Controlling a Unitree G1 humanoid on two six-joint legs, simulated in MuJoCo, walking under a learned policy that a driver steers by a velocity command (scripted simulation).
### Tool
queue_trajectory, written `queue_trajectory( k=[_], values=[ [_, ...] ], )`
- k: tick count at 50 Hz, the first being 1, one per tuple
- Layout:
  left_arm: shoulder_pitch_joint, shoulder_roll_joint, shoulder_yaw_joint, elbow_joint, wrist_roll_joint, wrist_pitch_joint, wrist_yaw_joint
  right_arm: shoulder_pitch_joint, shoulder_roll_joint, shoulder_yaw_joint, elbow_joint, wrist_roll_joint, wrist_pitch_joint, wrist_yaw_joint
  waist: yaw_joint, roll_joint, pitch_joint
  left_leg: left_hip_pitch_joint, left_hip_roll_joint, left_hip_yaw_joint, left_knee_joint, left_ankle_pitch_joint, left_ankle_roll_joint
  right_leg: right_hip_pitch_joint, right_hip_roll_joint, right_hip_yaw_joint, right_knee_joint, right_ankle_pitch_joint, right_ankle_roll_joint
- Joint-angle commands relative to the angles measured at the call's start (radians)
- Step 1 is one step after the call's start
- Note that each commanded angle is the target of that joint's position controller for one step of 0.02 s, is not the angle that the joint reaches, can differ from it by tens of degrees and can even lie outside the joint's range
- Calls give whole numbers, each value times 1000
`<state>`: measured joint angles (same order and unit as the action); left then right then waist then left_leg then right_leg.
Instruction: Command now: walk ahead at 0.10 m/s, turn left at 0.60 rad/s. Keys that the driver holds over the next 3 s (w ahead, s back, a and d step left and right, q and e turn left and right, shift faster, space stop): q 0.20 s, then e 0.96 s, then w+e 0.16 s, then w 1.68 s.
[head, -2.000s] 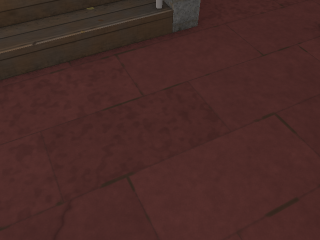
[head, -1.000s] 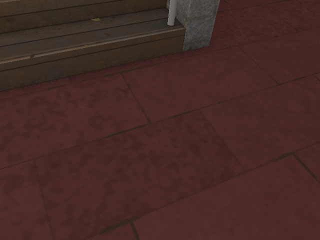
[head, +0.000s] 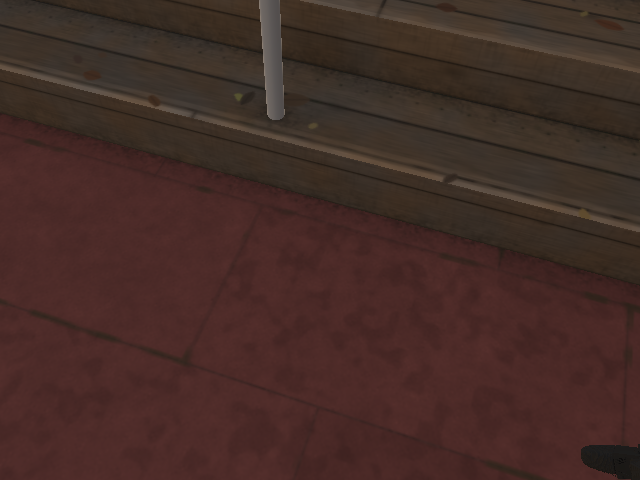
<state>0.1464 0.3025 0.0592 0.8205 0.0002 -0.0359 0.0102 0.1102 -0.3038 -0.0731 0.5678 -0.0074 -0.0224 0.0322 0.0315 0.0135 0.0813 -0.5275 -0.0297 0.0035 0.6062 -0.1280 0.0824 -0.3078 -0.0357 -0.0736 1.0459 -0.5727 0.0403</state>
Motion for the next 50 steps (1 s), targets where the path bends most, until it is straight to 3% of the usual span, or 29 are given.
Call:
queue_trajectory(
  k=[1,2,4,6,9,11,15,16,17,18,19,20,21,23,30,32,34,35,36,37,38,39,40,42,44,46,48,49,50],
  values=[
    [9,123,14,-103,-10,-10,-10,123,-167,-51,-71,14,-12,-9,-67,41,-362,604,317,-491,-195,431,258,-417,6,167,309,40,-6],
    [-3,112,12,-96,1,3,1,90,-142,-42,-74,24,-5,-15,-44,-4,-295,486,276,-437,-214,355,217,-389,-23,169,238,86,-1],
    [9,111,14,-101,5,26,8,35,-147,-40,-87,6,7,-25,5,36,-243,290,219,-376,-253,309,188,-265,-15,150,115,137,1],
    [21,83,6,-95,7,33,15,35,-157,-45,-87,-5,9,-35,9,64,-251,245,194,-351,-254,343,188,-215,12,135,6,152,14],
    [-5,64,-2,-103,7,40,21,49,-168,-51,-80,6,19,-55,-8,81,-272,234,180,-369,-249,221,176,-184,30,151,-113,209,26],
    [-2,67,-1,-100,3,44,18,34,-158,-46,-83,4,28,-62,-12,104,-272,219,176,-370,-250,92,156,-158,29,148,-165,248,26],
    [4,40,-8,-105,4,39,1,46,-80,-11,-59,-11,31,-48,-28,138,-256,184,173,-348,-212,-48,116,-23,10,104,-324,282,0],
    [30,10,-14,-97,11,34,-9,42,-41,6,-46,-14,30,-43,-7,133,-249,152,153,-317,-192,-110,84,70,15,82,-448,353,-16],
    [30,-1,-19,-95,25,31,-18,103,-2,20,-13,-21,24,-38,-16,110,-224,132,113,-274,-176,-189,32,130,10,91,-557,413,-36],
    [4,67,-12,-117,43,29,-20,157,5,22,5,-35,19,-38,-65,4,-177,107,38,-203,-70,-293,-30,119,-106,242,-626,487,-84],
    [-75,98,-12,-135,43,28,-17,224,-16,14,5,-37,11,-35,-151,-158,-132,171,-21,-113,-51,-276,-81,-3,-183,346,-678,483,-174],
    [-119,75,-15,-148,41,28,-17,151,-49,6,-3,-35,8,-42,-127,-193,-98,275,15,-107,-85,-177,-94,-131,-171,380,-728,290,-184],
    [-99,72,-14,-147,30,25,-17,71,-77,-5,-11,-27,8,-48,-88,-163,-75,315,12,-106,-78,-120,-92,-155,-120,346,-724,191,-148],
    [-53,117,-4,-145,11,19,-16,28,-67,-8,-20,-24,19,-59,-64,-165,-57,331,11,-92,-59,-100,-82,-159,-103,350,-725,194,-127],
    [12,135,25,-206,-12,45,7,39,-33,-22,-21,-10,1,-60,-25,-138,-118,256,4,-35,-24,-90,-82,-29,-91,432,-612,471,-189],
    [5,131,31,-231,-17,54,7,51,-39,-31,-18,-7,-2,-55,-27,-100,-139,286,21,-39,-36,-65,-70,-48,-63,429,-567,492,-178],
    [-4,118,33,-256,-20,59,5,77,-65,-44,-13,-7,-2,-54,-34,-16,-159,355,85,-81,-82,-31,-35,-120,-10,369,-482,455,-134],
    [-8,102,30,-267,-22,60,3,106,-83,-51,-6,-10,1,-56,-39,60,-167,404,154,-151,-132,-1,9,-188,33,302,-394,394,-99],
    [-2,83,27,-275,-23,61,-1,135,-110,-57,1,-15,4,-59,-42,166,-177,451,283,-280,-199,88,87,-261,84,211,-266,294,-61],
    [1,87,33,-278,-19,61,-7,125,-114,-55,-7,-18,1,-66,-46,250,-192,466,426,-402,-234,240,181,-316,87,139,-79,24,-33],
    [-9,119,48,-280,-15,63,-12,135,-105,-47,-15,-20,-5,-73,-61,183,-195,458,487,-430,-241,347,235,-358,50,146,131,-77,-12],
    [4,116,53,-271,-21,69,-15,101,-103,-43,-22,-15,-7,-79,-40,99,-189,431,459,-361,-229,355,216,-357,23,161,205,-48,-2],
    [19,90,46,-265,-28,79,-16,49,-113,-45,-22,-4,-5,-80,-15,77,-163,399,402,-264,-232,302,166,-343,-5,156,146,11,3],
    [5,53,30,-269,-25,90,-21,2,-141,-52,-18,1,5,-81,-18,111,-149,333,324,-117,-230,287,111,-251,-17,91,17,96,9],
    [-11,48,24,-286,-26,91,-36,-2,-150,-57,-10,3,18,-79,-33,153,-170,309,297,-33,-212,266,93,-143,-7,40,-134,122,-2],
    [14,69,35,-287,-26,91,-44,12,-153,-58,2,16,25,-75,-29,158,-195,326,318,-15,-168,218,82,-67,16,2,-291,207,-22],
    [101,86,53,-256,-18,91,-37,45,-116,-48,25,29,29,-71,-3,99,-199,253,285,50,-43,54,8,92,76,-25,-503,358,-67],
    [121,168,76,-267,-13,84,-25,91,-67,-38,31,8,33,-67,-23,-111,-161,65,200,146,184,-175,-84,208,-45,200,-599,620,-129],
    [111,297,95,-315,12,70,-18,19,-34,-19,-41,-28,30,-69,-25,-401,-138,-231,46,105,466,-569,-164,244,-321,643,-668,914,-334]
  ],
)
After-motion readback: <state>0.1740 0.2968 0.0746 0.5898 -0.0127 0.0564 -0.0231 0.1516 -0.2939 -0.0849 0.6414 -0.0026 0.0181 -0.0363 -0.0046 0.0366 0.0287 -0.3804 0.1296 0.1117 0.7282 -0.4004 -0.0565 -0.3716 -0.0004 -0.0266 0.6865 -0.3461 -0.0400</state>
